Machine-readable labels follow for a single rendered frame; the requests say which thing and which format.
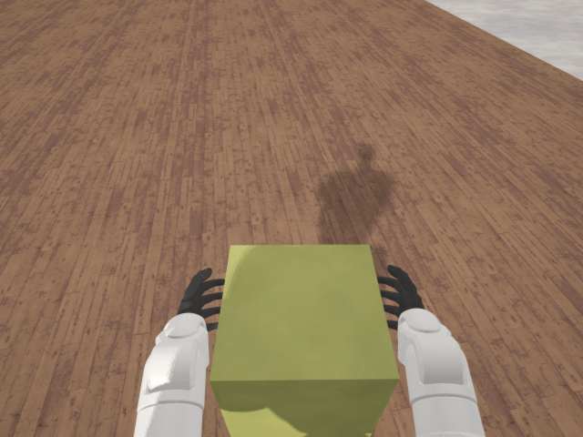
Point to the right robot forearm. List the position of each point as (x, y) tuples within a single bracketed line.
[(439, 383)]

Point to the carton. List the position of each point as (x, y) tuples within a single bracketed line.
[(303, 347)]

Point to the robot left hand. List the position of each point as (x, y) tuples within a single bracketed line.
[(193, 301)]

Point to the left robot forearm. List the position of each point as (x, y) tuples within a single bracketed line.
[(172, 392)]

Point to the robot right hand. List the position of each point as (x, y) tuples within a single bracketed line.
[(407, 298)]

